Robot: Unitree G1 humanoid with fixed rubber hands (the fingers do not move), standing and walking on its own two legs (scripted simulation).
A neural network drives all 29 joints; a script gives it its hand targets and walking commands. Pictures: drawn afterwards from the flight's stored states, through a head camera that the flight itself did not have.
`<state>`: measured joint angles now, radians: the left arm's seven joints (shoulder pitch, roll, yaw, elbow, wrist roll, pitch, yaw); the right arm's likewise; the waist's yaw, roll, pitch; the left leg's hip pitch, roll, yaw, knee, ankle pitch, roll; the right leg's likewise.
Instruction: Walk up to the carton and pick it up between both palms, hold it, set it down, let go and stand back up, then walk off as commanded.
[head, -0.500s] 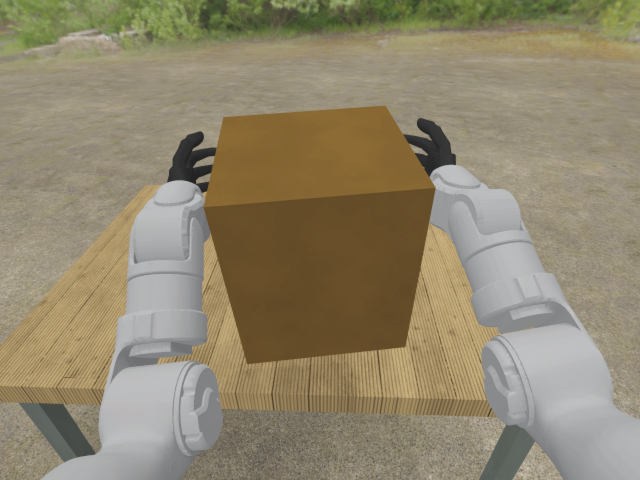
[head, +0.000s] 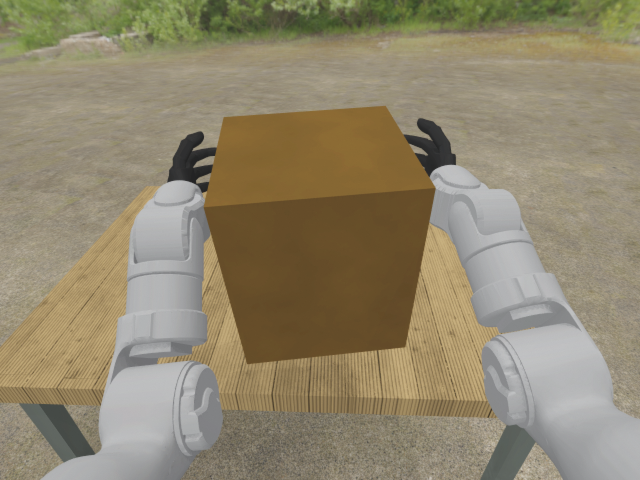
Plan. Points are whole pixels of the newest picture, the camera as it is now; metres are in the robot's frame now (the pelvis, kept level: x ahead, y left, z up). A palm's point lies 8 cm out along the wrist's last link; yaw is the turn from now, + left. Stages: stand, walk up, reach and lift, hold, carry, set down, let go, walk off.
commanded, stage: hold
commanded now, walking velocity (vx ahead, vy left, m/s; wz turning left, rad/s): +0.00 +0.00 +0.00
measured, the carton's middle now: (316, 234) +0.38 +0.01 +0.20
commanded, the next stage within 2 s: set down in 0.48 s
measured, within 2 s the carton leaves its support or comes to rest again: neither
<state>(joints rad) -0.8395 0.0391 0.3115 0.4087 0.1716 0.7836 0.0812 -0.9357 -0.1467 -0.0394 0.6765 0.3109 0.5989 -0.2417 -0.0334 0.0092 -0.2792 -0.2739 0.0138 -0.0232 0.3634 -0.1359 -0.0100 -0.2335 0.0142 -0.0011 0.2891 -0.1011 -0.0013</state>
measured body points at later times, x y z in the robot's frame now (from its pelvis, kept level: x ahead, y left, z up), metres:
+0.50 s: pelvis +0.00 +0.00 +0.00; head -0.09 +0.01 +0.44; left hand +0.38 +0.16 +0.26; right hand +0.39 -0.14 +0.27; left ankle +0.03 +0.12 -0.75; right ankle +0.03 -0.12 -0.75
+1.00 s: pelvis +0.02 +0.00 +0.00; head -0.02 +0.00 +0.45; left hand +0.43 +0.18 +0.24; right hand +0.44 -0.13 +0.22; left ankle +0.03 +0.12 -0.75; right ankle +0.03 -0.12 -0.75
